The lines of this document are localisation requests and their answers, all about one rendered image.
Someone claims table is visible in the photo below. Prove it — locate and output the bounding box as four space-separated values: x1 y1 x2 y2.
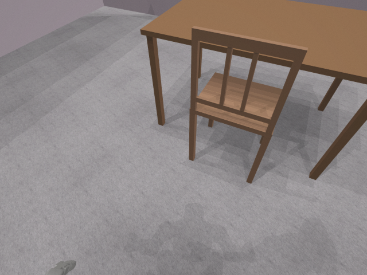
140 0 367 180

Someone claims chair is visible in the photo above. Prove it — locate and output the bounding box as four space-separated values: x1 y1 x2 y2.
189 26 308 184

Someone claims left robot hand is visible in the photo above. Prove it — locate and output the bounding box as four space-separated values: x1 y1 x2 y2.
45 260 76 275

